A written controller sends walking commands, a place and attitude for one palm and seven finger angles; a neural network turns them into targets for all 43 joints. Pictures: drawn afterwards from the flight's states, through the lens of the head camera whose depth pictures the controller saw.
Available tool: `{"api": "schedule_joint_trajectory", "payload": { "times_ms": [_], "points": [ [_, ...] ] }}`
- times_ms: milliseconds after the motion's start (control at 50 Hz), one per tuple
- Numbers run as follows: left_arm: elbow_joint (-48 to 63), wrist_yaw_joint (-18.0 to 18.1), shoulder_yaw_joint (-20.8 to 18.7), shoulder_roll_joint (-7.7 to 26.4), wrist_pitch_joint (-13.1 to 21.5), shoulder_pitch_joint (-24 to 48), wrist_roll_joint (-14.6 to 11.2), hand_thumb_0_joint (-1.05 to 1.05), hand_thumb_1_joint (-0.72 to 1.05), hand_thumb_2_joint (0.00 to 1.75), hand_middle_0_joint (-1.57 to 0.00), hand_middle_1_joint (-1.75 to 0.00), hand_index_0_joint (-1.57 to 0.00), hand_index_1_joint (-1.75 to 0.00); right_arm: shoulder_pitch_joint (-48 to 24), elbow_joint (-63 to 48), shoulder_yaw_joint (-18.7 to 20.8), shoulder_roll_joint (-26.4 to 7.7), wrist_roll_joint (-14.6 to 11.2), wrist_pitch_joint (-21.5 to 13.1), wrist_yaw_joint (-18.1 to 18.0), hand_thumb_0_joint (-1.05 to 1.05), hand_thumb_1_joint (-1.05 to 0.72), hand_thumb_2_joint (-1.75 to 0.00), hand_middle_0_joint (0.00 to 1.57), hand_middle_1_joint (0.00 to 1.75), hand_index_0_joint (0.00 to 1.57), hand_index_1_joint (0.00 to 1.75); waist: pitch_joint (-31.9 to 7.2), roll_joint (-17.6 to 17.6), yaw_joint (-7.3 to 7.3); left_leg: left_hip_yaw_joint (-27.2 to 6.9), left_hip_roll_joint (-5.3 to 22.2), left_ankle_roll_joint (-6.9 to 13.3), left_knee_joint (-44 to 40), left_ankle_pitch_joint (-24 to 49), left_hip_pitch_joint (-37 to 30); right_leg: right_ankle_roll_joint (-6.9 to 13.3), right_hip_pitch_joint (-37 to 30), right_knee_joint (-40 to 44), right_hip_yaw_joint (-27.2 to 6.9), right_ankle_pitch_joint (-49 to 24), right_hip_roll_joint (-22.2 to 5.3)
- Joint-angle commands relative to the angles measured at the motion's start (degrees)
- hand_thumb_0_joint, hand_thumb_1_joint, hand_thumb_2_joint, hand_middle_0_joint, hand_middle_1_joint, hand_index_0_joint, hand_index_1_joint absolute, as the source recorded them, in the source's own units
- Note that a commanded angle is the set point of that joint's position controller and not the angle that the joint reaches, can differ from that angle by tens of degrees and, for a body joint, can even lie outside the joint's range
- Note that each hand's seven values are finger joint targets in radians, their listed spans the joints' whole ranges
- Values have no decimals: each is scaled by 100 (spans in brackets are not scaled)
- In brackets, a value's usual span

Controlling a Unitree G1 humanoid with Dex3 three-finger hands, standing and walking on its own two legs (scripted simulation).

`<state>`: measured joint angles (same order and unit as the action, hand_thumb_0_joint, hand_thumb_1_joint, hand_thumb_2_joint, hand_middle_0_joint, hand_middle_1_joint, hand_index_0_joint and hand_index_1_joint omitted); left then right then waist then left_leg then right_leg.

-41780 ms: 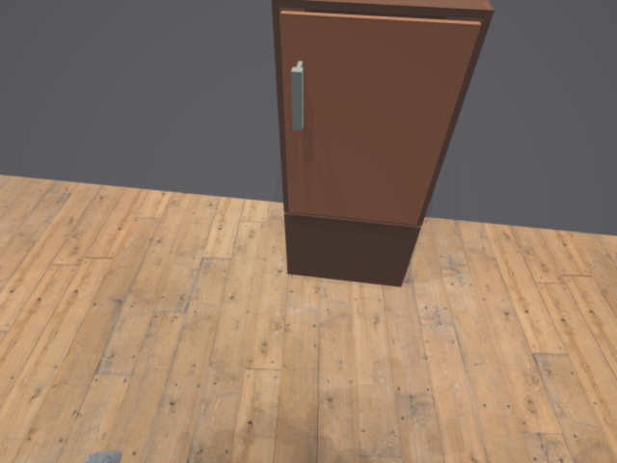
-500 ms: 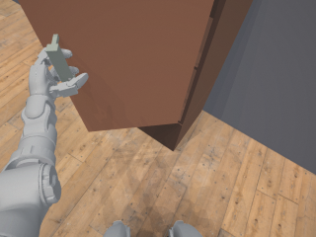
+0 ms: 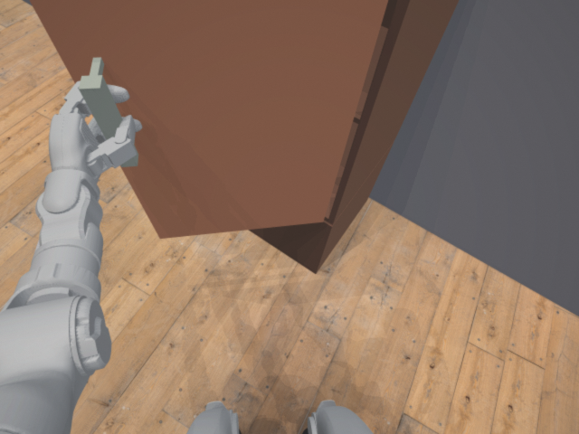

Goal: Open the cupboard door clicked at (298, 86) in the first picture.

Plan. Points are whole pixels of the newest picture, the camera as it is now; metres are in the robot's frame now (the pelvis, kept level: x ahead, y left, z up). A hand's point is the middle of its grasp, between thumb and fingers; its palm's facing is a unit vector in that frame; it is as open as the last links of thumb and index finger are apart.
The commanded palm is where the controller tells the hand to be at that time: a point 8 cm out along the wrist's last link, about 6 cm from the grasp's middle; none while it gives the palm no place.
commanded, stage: pull the door open along its arc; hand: left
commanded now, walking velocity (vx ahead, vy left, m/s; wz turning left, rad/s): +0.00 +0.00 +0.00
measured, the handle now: (114, 115) +0.55 +0.22 +0.09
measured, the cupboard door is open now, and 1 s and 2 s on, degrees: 43 84 82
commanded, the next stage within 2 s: open thumb and fingers to let go in 0.90 s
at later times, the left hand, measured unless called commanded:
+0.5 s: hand (169, 238) +0.34 +0.12 +0.10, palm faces +0.22 -0.97 +0.08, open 6.5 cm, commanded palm +0.28 +0.21 +0.09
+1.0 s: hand (241, 289) +0.28 +0.04 +0.10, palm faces +0.38 -0.92 +0.00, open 6.3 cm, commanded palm +0.23 +0.09 +0.09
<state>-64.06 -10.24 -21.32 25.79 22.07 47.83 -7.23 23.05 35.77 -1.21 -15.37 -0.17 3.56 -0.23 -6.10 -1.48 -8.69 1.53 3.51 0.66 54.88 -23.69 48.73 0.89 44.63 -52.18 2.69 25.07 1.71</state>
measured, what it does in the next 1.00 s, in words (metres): shifts its weight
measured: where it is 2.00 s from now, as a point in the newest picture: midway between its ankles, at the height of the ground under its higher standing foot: outside the picture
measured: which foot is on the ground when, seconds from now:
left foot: down 0.00-1.00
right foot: down 0.00-1.00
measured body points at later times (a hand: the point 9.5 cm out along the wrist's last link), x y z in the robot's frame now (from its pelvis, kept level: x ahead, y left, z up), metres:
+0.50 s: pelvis +0.02 -0.01 +0.02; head +0.05 -0.02 +0.47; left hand +0.32 +0.17 +0.10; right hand +0.18 -0.24 -0.07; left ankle +0.02 +0.11 -0.68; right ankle +0.00 -0.11 -0.68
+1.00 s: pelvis +0.02 -0.05 +0.02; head +0.02 -0.08 +0.47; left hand +0.25 +0.09 +0.10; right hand +0.19 -0.27 -0.08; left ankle +0.02 +0.11 -0.68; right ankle +0.00 -0.11 -0.68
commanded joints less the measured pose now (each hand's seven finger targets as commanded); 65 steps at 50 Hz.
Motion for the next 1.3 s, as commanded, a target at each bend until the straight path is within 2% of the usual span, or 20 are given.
{"api": "schedule_joint_trajectory", "payload": {
  "times_ms": [0,20,120,200,240,280,320,400,440,500,580,600,700,840,940,980,1020,1060,1120,1280],
  "points": [
    [1454,-118,-110,1136,358,1558,-154,0,90,90,-40,-135,-40,-135,620,-511,392,-941,-39,-80,-68,0,-90,-90,20,30,20,30,-2473,-196,233,-249,-271,133,-574,1953,-2027,-4,-1036,660,-88,-2138,179],
    [1646,-125,-109,1132,353,1355,-160,0,90,90,-40,-135,-40,-135,565,-555,404,-934,-59,-68,-56,0,-90,-90,20,30,20,30,-2552,-352,316,-217,-269,121,-602,2080,-2096,-6,-1092,647,-97,-2280,170],
    [2542,-110,-44,824,204,-8,-365,0,90,90,-40,-135,-40,-135,313,-813,424,-859,-139,-53,-22,0,-90,-90,20,30,20,30,-2340,-179,542,-111,-284,135,-780,2257,-2132,-2,-1493,746,-73,-2614,167],
    [3752,-52,162,352,86,-1491,-590,0,90,90,-40,-135,-40,-135,35,-1074,432,-763,-199,-166,25,0,-90,-90,20,30,20,30,-2257,-166,747,-17,-304,139,-907,2532,-2227,8,-1935,786,-55,-2998,151],
    [4256,6,287,52,0,-2323,-691,0,90,90,-40,-135,-40,-135,-149,-1182,428,-705,-222,-226,57,0,-90,-90,20,30,20,30,-2014,88,802,23,-297,136,-1007,2557,-2220,-32,-2016,843,-33,-3144,134],
    [5013,640,-48,-214,-145,-2941,-916,0,90,90,-40,-135,-40,-135,-429,-1289,418,-569,-204,-340,76,0,-90,-90,20,30,20,30,-1938,185,1134,92,-333,79,-1127,2455,-2115,-43,-2265,887,16,-3108,116],
    [5590,1328,-40,-471,-264,-3686,-756,0,90,90,-40,-135,-40,-135,-663,-1353,367,-455,-155,-415,125,0,-90,-90,20,30,20,30,-1663,33,1244,112,-353,34,-1196,2478,-2103,-25,-2334,873,49,-3082,81],
    [6432,2401,303,-872,-406,-4470,-230,0,90,90,-40,-135,-40,-135,-937,-1394,345,-386,38,-361,171,0,-90,-90,20,30,20,30,-1418,538,1194,67,-361,23,-1213,2267,-2113,-44,-2423,920,33,-2931,14],
    [6762,2804,647,-1261,-475,-4463,-37,0,90,90,-40,-135,-40,-135,-1143,-1408,315,-285,87,-285,146,0,-90,-90,20,30,20,30,-1316,342,1157,91,-381,-5,-1226,2099,-2175,-42,-2410,979,-25,-2836,-49],
    [6962,3364,978,-1558,-607,-4587,293,0,90,90,-40,-135,-40,-135,-1293,-1371,275,-201,175,-150,91,0,-90,-90,20,30,20,30,-1146,485,1105,57,-397,1,-1189,1864,-2209,-42,-2409,1140,-133,-2603,-86],
    [7218,4034,1567,-2143,-895,-4653,659,0,90,90,-40,-135,-40,-135,-1589,-1409,214,-58,246,2,50,0,-90,-90,20,30,20,30,-1036,308,1073,17,-432,-20,-1204,1687,-2292,-50,-2432,1283,-204,-2481,-182],
    [7190,4164,1681,-2215,-967,-4793,784,0,90,90,-40,-135,-40,-135,-1559,-1399,217,-51,282,23,41,0,-90,-90,20,30,20,30,-1034,478,1015,-9,-429,-9,-1164,1672,-2293,-75,-2458,1336,-239,-2560,-199],
    [7388,4160,2296,-2635,-1082,-5071,1025,0,90,90,-40,-135,-40,-135,-1651,-1414,218,0,330,93,1,0,-90,-90,20,30,20,30,-949,618,892,-56,-418,-19,-1179,1607,-2343,-139,-2562,1443,-356,-2988,-336],
    [7847,3976,3113,-3233,-962,-5663,1044,0,90,90,-40,-135,-40,-135,-1776,-1523,213,34,330,-66,27,0,-90,-90,20,30,20,30,-845,665,868,-112,-433,-6,-1141,1520,-2402,-198,-2568,1489,-431,-3245,-443],
    [7860,4046,3648,-3650,-935,-5712,1137,0,90,90,-40,-135,-40,-135,-1852,-1509,211,40,329,-337,59,0,-90,-90,20,30,20,30,-677,723,823,-190,-472,7,-993,1198,-2325,-170,-2236,1642,-497,-2414,-495],
    [7795,4197,3330,-3321,-882,-4816,1098,0,90,90,-40,-135,-40,-135,-1889,-1354,207,11,346,-399,7,0,-90,-90,20,30,20,30,-630,836,749,-222,-494,6,-902,968,-2191,-196,-1999,1742,-641,-1867,-549],
    [7590,4268,3212,-3284,-887,-4833,1071,0,76,84,-39,-134,-39,-134,-1954,-1303,214,31,362,-439,-35,0,-90,-90,20,30,20,30,-634,867,832,-228,-513,4,-886,857,-2146,-176,-1990,1870,-736,-1448,-575],
    [7431,4273,3185,-3285,-865,-4559,1044,0,62,78,-38,-132,-38,-132,-1969,-1226,207,43,351,-466,-60,0,-90,-90,20,30,20,30,-621,963,802,-258,-516,5,-874,803,-2104,-193,-1963,1938,-836,-1267,-619],
    [7308,4245,3182,-3285,-853,-4536,1067,0,41,69,-36,-130,-36,-130,-1931,-1211,230,38,353,-471,-62,0,-90,-90,20,30,20,30,-827,869,862,-244,-498,13,-944,929,-2164,-169,-2059,1812,-749,-1473,-587],
    [7211,4204,3512,-3609,-891,-4299,1159,0,-15,45,-32,-124,-32,-124,-1807,-1286,246,0,330,-466,5,0,-90,-90,20,30,20,30,-968,716,777,-212,-447,39,-957,1151,-2330,-129,-1925,1455,-359,-1918,-431]
  ]
}}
